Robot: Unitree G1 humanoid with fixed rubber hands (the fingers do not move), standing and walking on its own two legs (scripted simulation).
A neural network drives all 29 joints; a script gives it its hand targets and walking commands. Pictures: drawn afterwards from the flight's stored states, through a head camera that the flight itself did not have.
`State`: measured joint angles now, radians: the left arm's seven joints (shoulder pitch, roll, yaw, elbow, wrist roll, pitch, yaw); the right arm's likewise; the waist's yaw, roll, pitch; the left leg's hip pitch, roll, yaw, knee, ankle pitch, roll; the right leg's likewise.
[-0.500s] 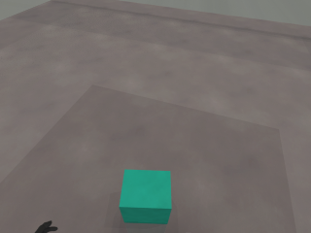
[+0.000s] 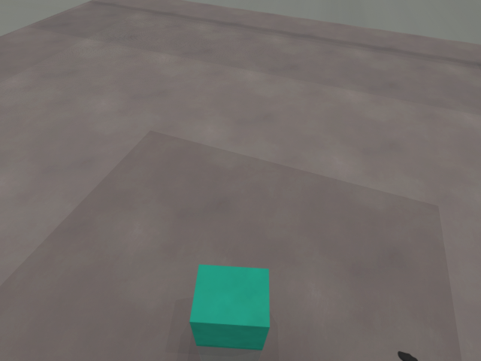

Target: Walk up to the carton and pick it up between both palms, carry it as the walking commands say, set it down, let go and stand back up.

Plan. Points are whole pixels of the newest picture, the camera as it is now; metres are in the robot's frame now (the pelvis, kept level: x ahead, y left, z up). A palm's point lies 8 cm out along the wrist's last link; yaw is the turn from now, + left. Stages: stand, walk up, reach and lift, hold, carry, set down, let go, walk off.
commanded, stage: walk up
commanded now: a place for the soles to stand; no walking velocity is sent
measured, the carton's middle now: (231, 308) +0.43 +0.03 -0.63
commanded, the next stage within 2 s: stand in 1.14 s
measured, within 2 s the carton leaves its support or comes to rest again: neither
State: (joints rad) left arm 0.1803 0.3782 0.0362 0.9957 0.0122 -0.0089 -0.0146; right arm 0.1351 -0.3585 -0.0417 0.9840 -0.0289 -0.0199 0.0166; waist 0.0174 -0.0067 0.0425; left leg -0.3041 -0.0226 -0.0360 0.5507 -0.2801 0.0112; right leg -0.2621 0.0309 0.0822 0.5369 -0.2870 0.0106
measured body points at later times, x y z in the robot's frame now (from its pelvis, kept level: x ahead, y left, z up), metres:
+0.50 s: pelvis -0.02 +0.05 -0.03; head +0.04 +0.04 +0.41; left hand +0.10 +0.39 -0.13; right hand +0.07 -0.29 -0.14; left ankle -0.01 +0.18 -0.74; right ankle +0.05 -0.13 -0.73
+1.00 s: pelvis -0.02 +0.05 -0.01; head +0.00 +0.06 +0.44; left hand +0.10 +0.36 -0.13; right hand +0.08 -0.27 -0.10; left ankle -0.01 +0.18 -0.74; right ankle +0.01 -0.08 -0.73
